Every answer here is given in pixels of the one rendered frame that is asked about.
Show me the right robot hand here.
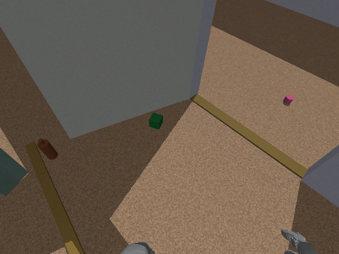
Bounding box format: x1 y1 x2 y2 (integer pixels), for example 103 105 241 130
281 229 319 254

